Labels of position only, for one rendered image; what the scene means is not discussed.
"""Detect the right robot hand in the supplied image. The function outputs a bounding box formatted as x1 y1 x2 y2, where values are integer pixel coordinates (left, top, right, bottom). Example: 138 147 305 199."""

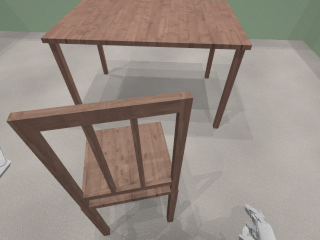
239 204 276 240

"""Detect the chair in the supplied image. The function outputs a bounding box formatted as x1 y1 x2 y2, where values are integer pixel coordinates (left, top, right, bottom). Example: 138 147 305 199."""
6 91 193 236

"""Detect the left robot hand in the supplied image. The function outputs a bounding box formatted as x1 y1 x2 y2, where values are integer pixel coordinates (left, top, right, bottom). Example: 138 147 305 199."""
0 147 11 178

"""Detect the table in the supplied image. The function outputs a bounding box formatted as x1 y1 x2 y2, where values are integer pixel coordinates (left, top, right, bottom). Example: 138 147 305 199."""
41 0 252 129

